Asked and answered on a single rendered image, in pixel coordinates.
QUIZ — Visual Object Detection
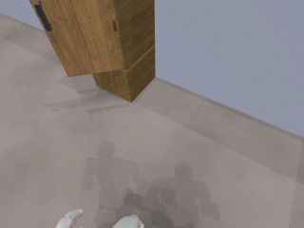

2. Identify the handle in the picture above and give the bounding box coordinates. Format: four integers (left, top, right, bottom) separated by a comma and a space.
34, 0, 52, 31

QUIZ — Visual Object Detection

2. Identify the robot left hand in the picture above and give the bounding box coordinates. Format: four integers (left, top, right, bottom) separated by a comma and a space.
55, 209, 83, 228

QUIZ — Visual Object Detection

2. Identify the robot left thigh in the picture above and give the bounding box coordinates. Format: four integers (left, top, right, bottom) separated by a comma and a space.
113, 216, 144, 228

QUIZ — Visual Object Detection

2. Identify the cupboard door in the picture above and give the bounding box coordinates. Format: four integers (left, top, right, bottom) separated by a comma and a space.
29, 0, 122, 78

